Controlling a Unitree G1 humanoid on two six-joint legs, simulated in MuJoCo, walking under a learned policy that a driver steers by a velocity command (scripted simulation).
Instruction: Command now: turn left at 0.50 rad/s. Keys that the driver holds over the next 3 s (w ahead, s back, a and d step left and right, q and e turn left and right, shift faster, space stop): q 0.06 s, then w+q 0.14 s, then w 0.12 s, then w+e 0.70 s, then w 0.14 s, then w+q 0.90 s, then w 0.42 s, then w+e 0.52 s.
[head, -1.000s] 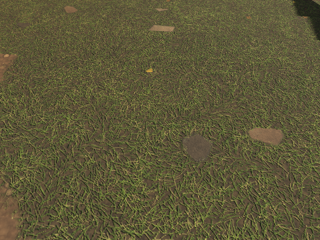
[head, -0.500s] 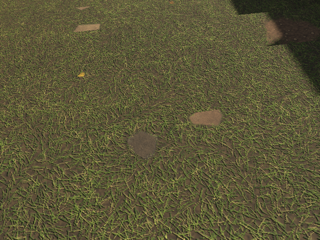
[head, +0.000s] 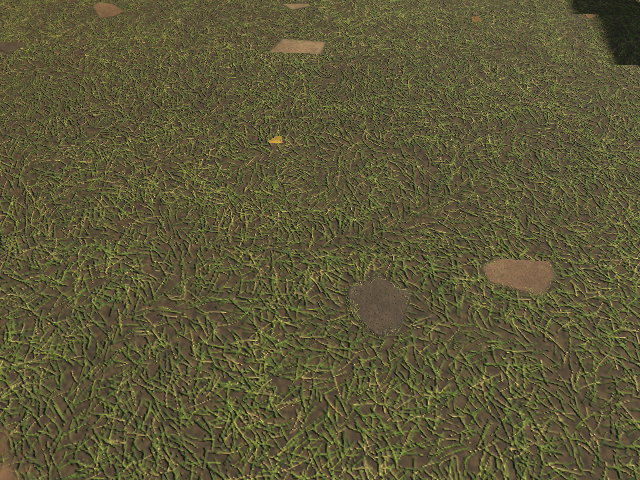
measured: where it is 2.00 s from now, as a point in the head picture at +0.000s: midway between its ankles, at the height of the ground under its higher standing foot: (387, 290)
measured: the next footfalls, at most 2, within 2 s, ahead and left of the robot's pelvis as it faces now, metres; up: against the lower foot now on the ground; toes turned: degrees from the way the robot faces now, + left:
right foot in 0.34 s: +0.15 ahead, -0.12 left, +0.00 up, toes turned +12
left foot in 0.74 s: +0.32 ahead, +0.12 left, +0.00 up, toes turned +2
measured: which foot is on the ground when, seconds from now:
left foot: down 0.00-0.36, up 0.38-0.72, down 0.74-1.00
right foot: up 0.00-0.32, down 0.34-0.74, up 0.76-1.00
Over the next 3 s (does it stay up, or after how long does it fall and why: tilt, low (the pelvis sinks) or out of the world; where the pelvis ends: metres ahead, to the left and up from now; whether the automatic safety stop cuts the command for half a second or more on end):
stays up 1.57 0.01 -0.36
